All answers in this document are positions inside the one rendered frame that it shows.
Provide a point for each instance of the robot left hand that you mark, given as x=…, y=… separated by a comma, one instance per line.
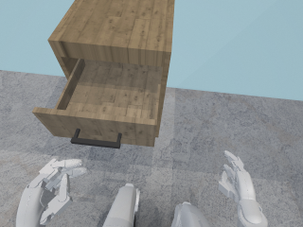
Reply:
x=39, y=193

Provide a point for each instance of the left robot thigh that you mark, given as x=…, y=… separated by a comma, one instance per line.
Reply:
x=123, y=208

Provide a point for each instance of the robot thigh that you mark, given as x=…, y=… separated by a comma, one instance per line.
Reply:
x=187, y=215
x=123, y=208

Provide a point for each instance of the cabinet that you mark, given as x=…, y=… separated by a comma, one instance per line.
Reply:
x=125, y=31

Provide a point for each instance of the handle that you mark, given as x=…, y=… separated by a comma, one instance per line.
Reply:
x=95, y=143

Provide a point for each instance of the right robot thigh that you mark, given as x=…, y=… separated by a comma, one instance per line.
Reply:
x=187, y=215

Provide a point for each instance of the robot right hand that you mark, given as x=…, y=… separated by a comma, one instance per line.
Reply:
x=241, y=186

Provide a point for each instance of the right robot forearm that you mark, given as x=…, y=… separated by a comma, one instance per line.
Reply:
x=250, y=214

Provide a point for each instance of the drawer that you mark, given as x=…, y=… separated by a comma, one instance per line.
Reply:
x=105, y=98

